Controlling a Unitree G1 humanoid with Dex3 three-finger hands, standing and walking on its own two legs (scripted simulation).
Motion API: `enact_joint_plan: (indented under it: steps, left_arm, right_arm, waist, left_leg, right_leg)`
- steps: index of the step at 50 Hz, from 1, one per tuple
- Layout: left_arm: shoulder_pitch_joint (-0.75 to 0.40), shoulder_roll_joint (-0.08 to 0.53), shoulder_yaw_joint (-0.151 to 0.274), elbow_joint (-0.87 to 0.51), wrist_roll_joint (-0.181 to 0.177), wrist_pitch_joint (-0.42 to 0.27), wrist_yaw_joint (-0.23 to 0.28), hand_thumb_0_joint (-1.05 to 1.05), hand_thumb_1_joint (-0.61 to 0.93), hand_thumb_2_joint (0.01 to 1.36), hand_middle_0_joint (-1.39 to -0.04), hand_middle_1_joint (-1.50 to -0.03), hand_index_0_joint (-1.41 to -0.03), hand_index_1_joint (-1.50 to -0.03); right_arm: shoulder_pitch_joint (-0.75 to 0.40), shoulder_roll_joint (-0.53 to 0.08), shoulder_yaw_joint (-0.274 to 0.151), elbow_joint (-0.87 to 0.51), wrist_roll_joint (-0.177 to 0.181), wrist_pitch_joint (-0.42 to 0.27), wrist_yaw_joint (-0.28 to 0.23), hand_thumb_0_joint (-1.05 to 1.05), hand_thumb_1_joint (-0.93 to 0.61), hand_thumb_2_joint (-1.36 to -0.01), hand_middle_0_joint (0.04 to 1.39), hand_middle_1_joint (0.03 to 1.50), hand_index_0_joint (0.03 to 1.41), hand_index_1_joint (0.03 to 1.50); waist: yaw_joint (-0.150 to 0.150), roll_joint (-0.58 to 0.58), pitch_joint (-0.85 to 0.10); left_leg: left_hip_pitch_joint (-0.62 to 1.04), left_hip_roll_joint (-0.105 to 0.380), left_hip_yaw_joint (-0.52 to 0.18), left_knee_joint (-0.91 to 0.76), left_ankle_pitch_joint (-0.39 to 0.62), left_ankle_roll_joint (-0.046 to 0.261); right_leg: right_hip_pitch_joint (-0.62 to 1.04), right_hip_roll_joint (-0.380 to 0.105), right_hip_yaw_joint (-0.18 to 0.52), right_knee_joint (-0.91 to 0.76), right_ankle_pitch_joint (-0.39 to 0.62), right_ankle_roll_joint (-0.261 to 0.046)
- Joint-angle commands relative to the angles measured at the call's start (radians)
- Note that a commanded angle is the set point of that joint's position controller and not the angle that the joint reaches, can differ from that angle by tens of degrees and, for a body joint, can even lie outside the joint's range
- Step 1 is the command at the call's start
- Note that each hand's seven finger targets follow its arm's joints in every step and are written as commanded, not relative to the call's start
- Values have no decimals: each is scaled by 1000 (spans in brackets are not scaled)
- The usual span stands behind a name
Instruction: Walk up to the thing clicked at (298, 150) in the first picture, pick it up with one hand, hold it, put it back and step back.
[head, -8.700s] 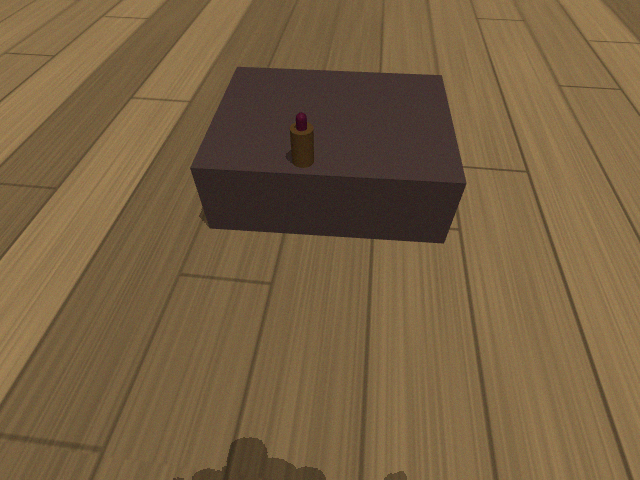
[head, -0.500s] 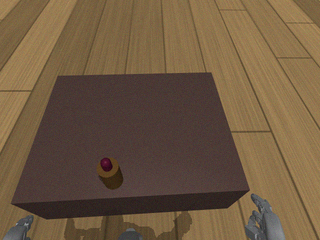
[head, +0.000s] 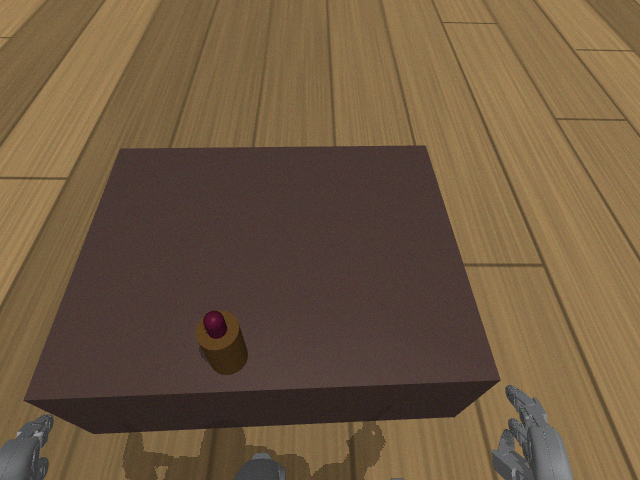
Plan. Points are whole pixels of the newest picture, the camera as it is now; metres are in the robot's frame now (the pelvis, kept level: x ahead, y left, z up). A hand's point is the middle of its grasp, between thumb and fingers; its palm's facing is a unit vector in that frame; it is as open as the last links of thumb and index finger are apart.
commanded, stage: go down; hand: left
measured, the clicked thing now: (221, 338) +0.42 +0.20 -0.28
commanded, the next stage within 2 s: none
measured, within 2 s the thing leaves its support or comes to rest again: neither
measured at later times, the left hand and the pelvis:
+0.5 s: hand (37, 375) +0.26 +0.36 -0.03, palm faces +0.17 -0.96 -0.21, open 17.5 cm; pelvis -0.01 +0.00 +0.00, yaw -1 degrees
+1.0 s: hand (25, 338) +0.31 +0.39 -0.01, palm faces +0.19 -0.97 -0.15, open 17.6 cm; pelvis -0.01 +0.00 +0.00, yaw -2 degrees
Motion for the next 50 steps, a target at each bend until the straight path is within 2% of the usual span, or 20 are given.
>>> enact_joint_plan:
  steps: [1, 6, 7, 8, 11, 18, 19, 22, 24, 27, 28, 30, 32, 35, 38, 41, 45, 46, 47, 50]
  left_arm:
    - [-222, 352, 182, -154, -6, -98, 1, 0, -547, 59, -66, -21, -40, -42]
    - [-282, 368, 203, 81, -28, -144, -64, 0, -534, 63, -66, -14, -35, -39]
    - [-322, 400, 222, 44, -34, -159, -80, 0, -518, 62, -69, -11, -33, -40]
    - [-349, 410, 220, 90, -31, -173, -99, 0, -503, 51, -70, -4, -36, -31]
    - [-368, 433, 244, 204, -37, -206, -152, 0, -511, 41, -65, -1, -34, -24]
    - [-509, 511, 302, 331, -40, -346, -236, 0, -563, 48, -66, -6, -35, -32]
    - [-508, 533, 322, 351, -40, -366, -240, 0, -541, 52, -63, -6, -32, -31]
    - [-584, 561, 331, 369, -38, -419, -257, 0, -523, 51, -67, 0, -33, -28]
    - [-632, 553, 321, 407, -41, -447, -269, 0, -523, 51, -64, 0, -32, -24]
    - [-692, 617, 359, 423, -38, -494, -279, 0, -532, 33, -68, 0, -39, -12]
    - [-712, 617, 355, 434, -38, -506, -281, 0, -522, 41, -67, 0, -36, -19]
    - [-706, 600, 350, 486, -42, -521, -295, 0, -514, 42, -68, 0, -38, -19]
    - [-716, 627, 360, 521, -40, -534, -302, 0, -519, 37, -72, 0, -39, -19]
    - [-728, 619, 362, 574, -44, -552, -315, 0, -544, 30, -72, 0, -44, -21]
    - [-756, 659, 382, 589, -40, -571, -320, 0, -541, 41, -73, -10, -43, -34]
    - [-798, 650, 369, 600, -43, -590, -330, 0, -560, 31, -72, -5, -46, -26]
    - [-815, 694, 398, 625, -42, -611, -330, 0, -575, 39, -75, -13, -45, -39]
    - [-810, 663, 377, 652, -42, -612, -340, 0, -611, 39, -78, -28, -51, -52]
    - [-835, 691, 393, 631, -42, -618, -341, 0, -577, 44, -76, -20, -46, -46]
    - [-873, 697, 379, 650, -34, -629, -346, 0, -592, 36, -77, -24, -52, -45]
  right_arm:
    - [-23, -159, -49, -114, -2, -63, -26, 0, -915, -905, 200, 300, 200, 300]
    - [4, -183, -55, -52, -6, -72, -25, 0, -946, -914, 200, 300, 200, 300]
    - [-15, -181, -50, -76, -6, -74, -22, 0, -950, -916, 200, 300, 200, 300]
    - [-8, -188, -55, -64, -7, -73, -20, 0, -950, -915, 200, 300, 200, 300]
    - [0, -189, -53, -56, -9, -72, -13, 0, -942, -912, 200, 300, 200, 300]
    - [32, -208, -64, -46, -24, -66, -2, 0, -926, -909, 200, 300, 200, 299]
    - [36, -212, -68, -44, -25, -64, -1, 0, -930, -910, 200, 300, 200, 300]
    - [44, -215, -65, -47, -27, -55, -1, 0, -935, -911, 200, 300, 199, 300]
    - [63, -230, -76, -23, -29, -52, -1, 0, -932, -911, 200, 300, 200, 300]
    - [66, -235, -76, -15, -34, -48, 0, 0, -925, -908, 200, 300, 199, 300]
    - [66, -232, -71, -23, -34, -42, -1, 0, -925, -908, 200, 300, 199, 299]
    - [87, -238, -76, 1, -37, -36, 1, 0, -918, -907, 200, 300, 199, 300]
    - [92, -240, -72, 2, -37, -26, -1, 0, -920, -907, 200, 299, 199, 299]
    - [99, -242, -72, 18, -40, -19, 2, 0, -923, -908, 200, 300, 199, 300]
    - [93, -242, -68, 8, -41, -10, 3, 0, -925, -908, 200, 300, 199, 300]
    - [95, -245, -68, 13, -42, -2, 5, 0, -918, -906, 200, 300, 199, 300]
    - [92, -247, -63, 7, -43, 6, 7, 0, -923, -908, 200, 300, 199, 300]
    - [106, -247, -66, 26, -45, 10, 7, 0, -923, -907, 200, 300, 199, 300]
    - [101, -251, -67, 18, -47, 10, 9, 0, -922, -908, 200, 300, 199, 300]
    - [108, -254, -68, 27, -48, 17, 8, 0, -917, -906, 200, 300, 199, 300]
  waist:
    - [-21, 111, -142]
    - [-28, 109, -147]
    - [-14, 129, -167]
    - [-24, 126, -176]
    - [-13, 104, -172]
    - [-7, 109, -192]
    - [4, 97, -202]
    - [1, 126, -242]
    - [-8, 128, -217]
    - [5, 167, -243]
    - [3, 159, -257]
    - [0, 151, -256]
    - [1, 140, -271]
    - [1, 148, -255]
    - [8, 138, -263]
    - [-4, 150, -272]
    - [1, 115, -295]
    - [-9, 126, -283]
    - [-1, 147, -291]
    - [-12, 164, -284]
  left_leg:
    - [251, -30, 11, -166, 188, 21]
    - [260, -32, 12, -160, 218, 26]
    - [270, -31, 11, -164, 238, 25]
    - [282, -30, 10, -163, 249, 25]
    - [272, -30, 12, -159, 283, 28]
    - [255, -25, 18, -151, 259, 28]
    - [248, -24, 17, -148, 265, 30]
    - [296, -19, 17, -152, 273, 27]
    - [295, -15, 8, -161, 244, 24]
    - [304, -8, -6, -170, 214, 18]
    - [308, -12, 1, -163, 234, 21]
    - [315, -9, -4, -159, 260, 20]
    - [327, -11, 5, -142, 321, 24]
    - [322, -10, 2, -141, 319, 23]
    - [301, -12, 5, -135, 316, 26]
    - [330, -7, 2, -136, 326, 25]
    - [314, -11, 10, -119, 355, 32]
    - [320, -9, 5, -120, 355, 29]
    - [321, -9, 5, -119, 360, 28]
    - [325, -5, -3, -133, 312, 23]
  right_leg:
    - [-42, 39, 2, -150, 223, -34]
    - [-36, 37, 7, -157, 248, -33]
    - [-32, 37, 6, -157, 259, -37]
    - [-35, 38, 4, -157, 267, -37]
    - [-24, 38, 6, -157, 294, -38]
    - [-55, 39, 4, -139, 264, -42]
    - [-55, 38, 4, -136, 266, -41]
    - [-75, 39, 2, -130, 263, -46]
    - [-101, 44, -4, -126, 237, -49]
    - [-122, 46, -10, -112, 212, -52]
    - [-114, 41, -5, -118, 231, -53]
    - [-121, 46, -11, -112, 247, -52]
    - [-110, 44, -8, -119, 290, -50]
    - [-124, 46, -10, -116, 285, -51]
    - [-117, 45, -8, -118, 287, -50]
    - [-141, 46, -9, -118, 286, -52]
    - [-107, 42, -3, -124, 322, -48]
    - [-128, 47, -8, -117, 316, -49]
    - [-133, 43, -6, -114, 315, -50]
    - [-160, 47, -11, -108, 277, -54]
